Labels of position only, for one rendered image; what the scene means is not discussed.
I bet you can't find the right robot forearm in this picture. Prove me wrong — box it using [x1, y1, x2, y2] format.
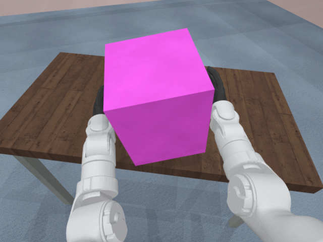
[210, 100, 291, 199]

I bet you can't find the robot right upper arm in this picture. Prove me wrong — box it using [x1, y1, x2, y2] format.
[227, 172, 323, 242]

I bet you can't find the carton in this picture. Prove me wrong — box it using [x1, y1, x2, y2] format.
[103, 28, 215, 166]

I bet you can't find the robot left upper arm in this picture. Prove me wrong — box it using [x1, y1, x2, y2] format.
[67, 200, 128, 242]

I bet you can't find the left robot forearm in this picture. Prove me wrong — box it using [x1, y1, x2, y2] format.
[66, 114, 119, 238]

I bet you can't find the robot left hand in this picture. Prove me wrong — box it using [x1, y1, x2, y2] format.
[93, 85, 104, 116]

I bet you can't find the robot right hand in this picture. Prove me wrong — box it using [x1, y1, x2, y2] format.
[206, 66, 227, 104]

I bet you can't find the table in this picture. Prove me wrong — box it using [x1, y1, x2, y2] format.
[0, 52, 323, 228]

